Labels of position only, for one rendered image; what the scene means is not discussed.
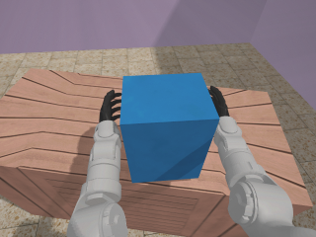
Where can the robot left hand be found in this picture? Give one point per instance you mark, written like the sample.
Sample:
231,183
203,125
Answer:
106,111

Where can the pedestal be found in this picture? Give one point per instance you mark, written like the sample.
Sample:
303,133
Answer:
47,125

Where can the robot right upper arm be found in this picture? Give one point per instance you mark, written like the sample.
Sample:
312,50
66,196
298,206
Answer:
264,210

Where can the robot left upper arm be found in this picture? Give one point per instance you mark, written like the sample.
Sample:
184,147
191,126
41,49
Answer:
105,219

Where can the carton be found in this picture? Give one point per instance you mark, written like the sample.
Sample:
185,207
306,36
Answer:
167,123

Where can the robot right hand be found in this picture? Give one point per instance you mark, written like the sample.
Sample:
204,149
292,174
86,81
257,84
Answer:
219,102

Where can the robot right forearm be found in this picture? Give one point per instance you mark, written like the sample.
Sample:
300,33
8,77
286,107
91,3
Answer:
236,158

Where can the robot left forearm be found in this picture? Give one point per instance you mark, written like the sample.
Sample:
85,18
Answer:
102,181

